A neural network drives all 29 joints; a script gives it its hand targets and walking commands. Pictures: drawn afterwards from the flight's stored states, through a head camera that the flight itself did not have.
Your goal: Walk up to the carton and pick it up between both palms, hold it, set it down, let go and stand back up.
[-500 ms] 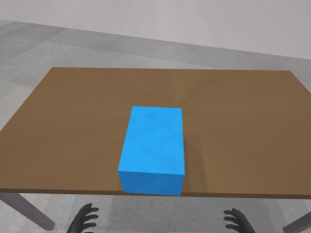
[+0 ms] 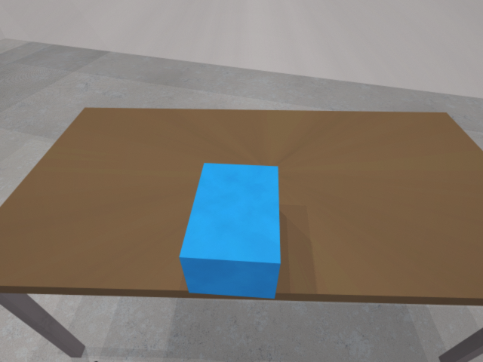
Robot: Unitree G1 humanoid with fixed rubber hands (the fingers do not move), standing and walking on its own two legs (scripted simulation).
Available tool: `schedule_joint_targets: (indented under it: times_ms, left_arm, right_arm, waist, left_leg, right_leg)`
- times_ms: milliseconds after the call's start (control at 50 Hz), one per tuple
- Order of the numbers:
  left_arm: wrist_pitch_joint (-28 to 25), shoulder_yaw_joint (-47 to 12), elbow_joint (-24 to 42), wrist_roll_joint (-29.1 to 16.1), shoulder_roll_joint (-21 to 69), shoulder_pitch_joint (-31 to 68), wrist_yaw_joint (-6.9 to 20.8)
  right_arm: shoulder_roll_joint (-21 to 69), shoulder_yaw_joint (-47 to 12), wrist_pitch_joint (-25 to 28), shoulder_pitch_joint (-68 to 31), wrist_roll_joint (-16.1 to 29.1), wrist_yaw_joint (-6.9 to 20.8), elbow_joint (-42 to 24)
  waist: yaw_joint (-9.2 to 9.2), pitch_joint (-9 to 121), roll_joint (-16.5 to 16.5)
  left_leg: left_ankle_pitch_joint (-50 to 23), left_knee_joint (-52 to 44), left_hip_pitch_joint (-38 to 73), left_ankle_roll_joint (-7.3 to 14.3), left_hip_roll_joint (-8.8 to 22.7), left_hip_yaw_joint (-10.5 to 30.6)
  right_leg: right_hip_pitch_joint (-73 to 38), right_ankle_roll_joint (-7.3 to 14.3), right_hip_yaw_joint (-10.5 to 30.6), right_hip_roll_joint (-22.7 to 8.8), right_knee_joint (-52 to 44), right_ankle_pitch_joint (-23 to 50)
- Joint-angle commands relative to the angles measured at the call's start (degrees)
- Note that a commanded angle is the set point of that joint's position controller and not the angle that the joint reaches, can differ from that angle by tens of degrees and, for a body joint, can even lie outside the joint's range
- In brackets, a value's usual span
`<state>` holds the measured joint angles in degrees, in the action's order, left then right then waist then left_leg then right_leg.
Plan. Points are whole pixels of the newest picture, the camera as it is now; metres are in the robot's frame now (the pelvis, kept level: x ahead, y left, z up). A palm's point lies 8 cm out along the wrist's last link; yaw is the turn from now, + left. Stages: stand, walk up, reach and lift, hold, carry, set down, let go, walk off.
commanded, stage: stand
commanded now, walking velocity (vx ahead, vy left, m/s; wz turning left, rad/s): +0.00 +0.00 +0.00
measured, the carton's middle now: (236, 225) +0.45 +0.03 -0.06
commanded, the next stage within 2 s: none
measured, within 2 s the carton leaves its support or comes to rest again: neither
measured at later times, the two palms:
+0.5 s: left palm out of the picture +0.05 +0.30 -0.10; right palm out of the picture +0.03 -0.29 -0.11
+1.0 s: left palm out of the picture +0.06 +0.31 -0.10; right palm out of the picture +0.06 -0.28 -0.11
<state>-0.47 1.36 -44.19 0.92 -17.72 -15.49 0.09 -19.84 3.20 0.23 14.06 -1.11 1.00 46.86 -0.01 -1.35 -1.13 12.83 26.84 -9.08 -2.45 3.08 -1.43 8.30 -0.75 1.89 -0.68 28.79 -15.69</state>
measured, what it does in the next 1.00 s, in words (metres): stands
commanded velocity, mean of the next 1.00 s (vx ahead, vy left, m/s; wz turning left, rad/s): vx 0.00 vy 0.00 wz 0.00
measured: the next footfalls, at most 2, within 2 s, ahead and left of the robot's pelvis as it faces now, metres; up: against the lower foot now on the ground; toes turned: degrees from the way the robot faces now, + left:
none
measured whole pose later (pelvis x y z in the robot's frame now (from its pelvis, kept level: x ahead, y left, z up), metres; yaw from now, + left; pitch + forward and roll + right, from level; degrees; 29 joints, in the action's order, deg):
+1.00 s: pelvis -0.01 +0.02 +0.01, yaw +1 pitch -4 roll +0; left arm -0.7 0.4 -53.3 -0.2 -18.9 -12.3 -0.3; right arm -20.1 0.3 0.7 11.7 0.0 0.3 55.9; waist 0.7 -2.9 -0.6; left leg 10.0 23.6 -10.2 -1.1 1.9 -1.3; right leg 8.2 -2.3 1.7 -1.9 23.4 -11.8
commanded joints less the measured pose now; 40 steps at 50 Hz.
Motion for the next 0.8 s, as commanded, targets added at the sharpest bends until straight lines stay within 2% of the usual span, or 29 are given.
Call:
schedule_joint_targets:
  times_ms: [0,80,100,120,140,160,180,200,220,240,260,280,300,320,340,360,380,420,440,460,500,560,580,620,640,700,740,760,780]
  left_arm:
    - [-2.0,2.9,4.9,-0.5,-12.5,3.7,-0.4]
    - [-2.2,2.9,3.7,-0.9,-12.8,3.5,-0.6]
    - [-2.2,3.3,4.5,-0.3,-12.9,3.9,-0.5]
    - [-1.7,2.2,3.0,-1.0,-12.9,2.8,-1.0]
    - [-1.9,2.7,2.7,-0.8,-12.1,1.7,-0.5]
    - [-1.8,3.0,2.8,-0.1,-13.8,5.0,-0.8]
    - [-1.8,3.2,4.5,-0.1,-13.7,5.0,0.0]
    - [-1.4,3.1,3.6,-0.4,-13.6,4.8,0.0]
    - [-1.5,2.3,2.1,0.2,-10.9,3.1,-0.2]
    - [-1.3,1.9,2.1,-0.1,-10.9,4.4,0.3]
    - [-1.6,3.2,2.8,-0.7,-14.1,4.2,-0.4]
    - [-1.3,2.9,1.1,-0.8,-13.9,2.2,-0.6]
    - [-1.5,2.1,1.4,-0.7,-12.1,3.2,-0.2]
    - [-1.2,1.4,0.7,-0.7,-10.4,1.1,-0.1]
    - [-1.6,3.0,0.9,-0.6,-14.2,1.0,-0.2]
    - [-1.6,3.0,0.1,-0.9,-14.1,2.5,-0.5]
    - [-1.7,2.0,1.1,-1.0,-11.1,4.0,-0.1]
    - [-2.2,2.4,0.2,-0.8,-13.4,3.3,-0.6]
    - [-2.3,3.4,0.8,-0.8,-14.5,4.4,-0.4]
    - [-1.9,2.4,0.0,-0.7,-12.8,4.0,0.0]
    - [-1.7,3.2,-1.0,-0.4,-15.4,1.9,-0.7]
    - [-1.5,2.0,-0.4,-1.1,-12.0,3.0,-0.4]
    - [-1.3,1.9,-1.5,-1.0,-12.6,1.8,-0.7]
    - [-0.7,2.0,-2.2,-1.2,-13.1,1.1,-0.2]
    - [-1.1,1.8,-2.8,-0.7,-12.2,1.9,-0.2]
    - [-1.1,1.6,-3.3,-1.0,-10.7,1.9,-0.5]
    - [-1.5,2.4,-3.1,-0.7,-13.7,4.6,-0.9]
    - [-1.1,1.6,-3.3,-0.5,-12.2,5.7,-0.9]
    - [-1.4,2.3,-3.3,-1.0,-13.8,3.8,-0.6]
  right_arm:
    - [-9.9,2.2,1.9,-1.2,0.3,-0.9,-3.0]
    - [-10.5,1.0,2.0,-2.8,0.4,-0.6,-1.8]
    - [-9.2,0.8,1.5,-4.4,0.7,-0.1,-3.0]
    - [-6.6,0.1,1.6,-2.0,0.5,-0.2,-1.6]
    - [-10.0,0.8,1.5,-2.7,0.4,-0.3,-1.4]
    - [-7.3,0.8,1.2,-2.9,0.6,0.0,-1.7]
    - [-11.1,1.0,1.7,0.2,0.1,-0.3,-1.6]
    - [-10.8,1.0,1.9,-2.0,0.5,-0.6,-1.5]
    - [-10.1,0.8,1.6,-2.7,0.1,-1.1,-0.7]
    - [-11.7,1.5,1.4,-2.4,0.2,-0.7,-1.3]
    - [-10.8,0.7,2.0,-2.5,0.6,-0.2,-0.9]
    - [-9.5,0.4,1.7,-2.7,0.3,-0.5,0.3]
    - [-10.1,0.4,1.8,-2.0,0.5,-0.8,-0.4]
    - [-13.0,1.2,2.2,-2.8,0.9,-0.4,-0.4]
    - [-10.4,0.7,1.6,-1.3,0.6,-0.4,0.9]
    - [-11.8,1.0,1.6,-2.0,0.1,-0.6,0.5]
    - [-13.2,1.3,1.6,-4.2,-0.4,-0.7,0.7]
    - [-8.8,0.1,2.2,-4.7,0.4,-0.6,0.2]
    - [-10.8,0.6,2.3,-3.4,0.5,-0.3,0.2]
    - [-9.4,-0.1,2.3,-4.6,0.6,-0.4,1.7]
    - [-9.3,0.1,1.7,-2.5,0.5,0.2,1.5]
    - [-12.1,0.3,1.6,0.3,1.0,-0.5,3.7]
    - [-10.4,0.2,1.7,1.2,0.7,-0.4,4.0]
    - [-11.0,0.5,1.8,0.8,1.3,-0.9,4.1]
    - [-11.6,0.7,1.6,-0.7,0.5,-1.1,4.1]
    - [-12.1,1.0,1.6,-3.5,0.5,-0.6,3.5]
    - [-9.4,-0.2,2.1,-1.3,1.2,-0.5,4.4]
    - [-9.3,-0.4,1.7,-3.8,0.6,-0.9,4.1]
    - [-11.8,0.4,2.0,-5.1,0.6,-1.1,3.3]
  waist:
    - [1.18,-1.1,2.1]
    - [-0.77,-2.1,2.7]
    - [-0.04,-4.0,-1.3]
    - [0.85,-3.7,1.4]
    - [-0.20,-3.2,1.0]
    - [0.54,-4.5,2.5]
    - [2.30,-3.7,-2.4]
    - [1.08,-3.5,2.7]
    - [0.14,-1.6,2.0]
    - [0.95,-4.5,-0.1]
    - [0.03,-2.3,0.9]
    - [0.21,-0.7,1.8]
    - [0.26,-5.9,0.4]
    - [0.13,0.8,-1.0]
    - [0.18,-0.6,2.8]
    - [0.10,-1.3,1.2]
    - [-0.72,1.1,3.7]
    - [-0.21,0.4,-0.5]
    - [0.38,1.4,4.6]
    - [0.17,-0.9,1.2]
    - [0.83,-0.1,-0.4]
    - [1.30,-3.0,4.2]
    - [0.67,-1.8,1.6]
    - [1.43,-2.4,3.7]
    - [0.13,-2.6,1.4]
    - [0.79,-0.2,-3.9]
    - [1.66,-0.2,2.7]
    - [0.68,-2.3,5.3]
    - [-0.26,0.0,2.1]
  left_leg:
    - [-3.6,-5.9,1.3,3.6,3.5,3.5]
    - [0.3,-6.7,-2.3,2.6,3.5,3.7]
    - [0.5,-6.7,-2.9,2.7,2.8,2.8]
    - [3.1,-6.3,0.0,2.5,2.8,2.8]
    - [5.0,-7.0,-2.1,3.7,3.5,5.1]
    - [4.7,-7.5,-2.7,3.0,2.9,3.4]
    - [10.4,-7.4,-3.9,3.2,3.2,4.1]
    - [7.4,-8.0,-3.8,2.7,2.6,4.4]
    - [8.3,-8.1,-1.0,3.3,3.4,4.6]
    - [9.8,-9.7,-4.2,3.5,4.5,6.2]
    - [9.6,-9.7,-4.0,2.2,4.3,5.7]
    - [10.6,-9.1,-4.8,3.8,3.6,6.0]
    - [8.9,-9.2,-5.9,3.2,3.8,6.2]
    - [12.0,-8.7,-3.5,3.1,3.7,5.6]
    - [10.2,-9.3,-3.8,2.9,3.5,5.4]
    - [9.9,-8.9,-3.3,3.0,3.8,5.0]
    - [10.4,-8.1,-4.4,3.0,3.4,5.9]
    - [4.1,-8.5,-2.9,2.9,4.0,5.5]
    - [4.1,-6.8,-2.8,2.9,2.7,4.9]
    - [3.0,-7.0,-2.2,3.0,3.6,4.4]
    - [4.8,-6.2,-2.9,3.4,2.9,3.9]
    - [2.3,-6.8,-2.5,3.0,3.5,4.9]
    - [3.5,-8.3,-1.9,2.7,3.7,5.4]
    - [5.7,-7.5,-1.3,2.4,3.3,4.6]
    - [6.1,-7.9,-2.0,2.5,3.3,5.0]
    - [6.8,-9.7,-3.3,3.1,4.2,6.3]
    - [3.7,-9.7,-4.6,3.4,5.4,6.8]
    - [1.2,-9.7,-3.1,3.0,3.3,5.1]
    - [0.5,-9.0,-1.7,3.2,3.7,5.4]
  right_leg:
    - [5.9,2.3,4.7,-4.8,-8.8,4.1]
    - [4.4,1.5,4.9,-3.8,-9.4,3.5]
    - [6.7,1.7,4.8,-4.3,-9.3,2.5]
    - [10.0,1.5,5.5,-4.7,-11.1,-4.1]
    - [7.6,2.0,5.1,-4.2,-10.6,-3.3]
    - [9.0,1.6,5.0,-4.9,-10.9,-5.3]
    - [9.4,1.8,5.2,-3.8,-11.7,-7.8]
    - [8.1,2.0,4.8,-4.0,-10.3,-5.4]
    - [8.2,1.8,4.1,-4.2,-11.3,-7.5]
    - [7.8,1.4,3.2,-3.4,-9.5,-3.3]
    - [7.0,1.6,4.6,-4.4,-9.5,-4.2]
    - [4.3,1.5,4.1,-3.6,-10.5,-2.1]
    - [7.3,1.3,2.8,-3.1,-9.5,-2.3]
    - [5.4,1.5,4.5,-3.7,-9.2,-3.5]
    - [6.1,2.0,4.4,-4.5,-9.7,-5.2]
    - [7.3,2.0,6.0,-4.9,-11.2,-6.4]
    - [4.4,1.1,2.5,-3.1,-9.3,-4.0]
    - [4.7,1.7,5.3,-5.4,-10.4,-2.5]
    - [4.8,2.1,5.1,-5.2,-10.2,-3.6]
    - [6.6,1.9,5.9,-5.4,-11.4,-3.3]
    - [5.3,1.8,5.4,-4.9,-10.9,-4.3]
    - [8.5,1.5,5.3,-4.3,-10.3,-2.5]
    - [7.0,1.3,2.3,-4.5,-9.8,-1.3]
    - [8.3,1.2,3.7,-4.5,-11.8,-4.4]
    - [8.2,1.1,3.9,-4.3,-10.8,-3.3]
    - [3.6,1.3,2.5,-3.8,-9.1,3.2]
    - [1.0,1.0,3.2,-5.0,-9.2,4.6]
    - [4.7,1.2,2.0,-4.4,-10.0,0.9]
    - [4.0,1.4,3.8,-5.1,-10.5,2.1]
